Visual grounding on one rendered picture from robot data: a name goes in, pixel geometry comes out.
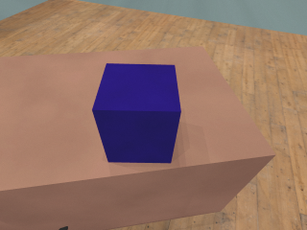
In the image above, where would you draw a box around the pedestal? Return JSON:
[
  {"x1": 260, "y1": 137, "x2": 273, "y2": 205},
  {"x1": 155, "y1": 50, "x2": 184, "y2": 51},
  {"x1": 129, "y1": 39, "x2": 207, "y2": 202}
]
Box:
[{"x1": 0, "y1": 46, "x2": 276, "y2": 230}]

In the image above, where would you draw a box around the carton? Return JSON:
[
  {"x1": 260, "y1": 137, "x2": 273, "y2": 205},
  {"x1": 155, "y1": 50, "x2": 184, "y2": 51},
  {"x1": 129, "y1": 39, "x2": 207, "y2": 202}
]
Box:
[{"x1": 92, "y1": 63, "x2": 181, "y2": 164}]

